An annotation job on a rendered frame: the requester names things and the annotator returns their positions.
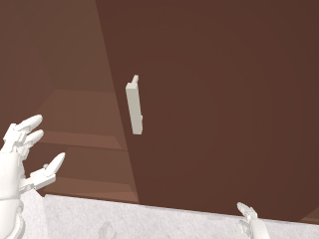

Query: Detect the wardrobe door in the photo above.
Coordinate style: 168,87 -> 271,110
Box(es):
95,0 -> 319,223
305,207 -> 319,219

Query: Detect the left robot forearm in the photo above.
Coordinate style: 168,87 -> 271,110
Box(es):
0,198 -> 26,239

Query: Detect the right robot hand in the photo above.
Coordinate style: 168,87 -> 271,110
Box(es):
233,202 -> 271,239

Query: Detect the left robot hand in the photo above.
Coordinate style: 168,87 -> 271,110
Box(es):
0,115 -> 66,199

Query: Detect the handle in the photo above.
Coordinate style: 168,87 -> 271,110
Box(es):
126,75 -> 143,134

